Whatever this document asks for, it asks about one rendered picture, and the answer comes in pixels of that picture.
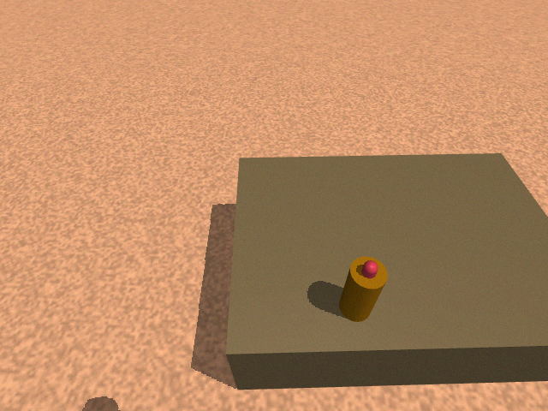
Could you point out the bottle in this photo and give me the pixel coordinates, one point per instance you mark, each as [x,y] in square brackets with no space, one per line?
[365,281]

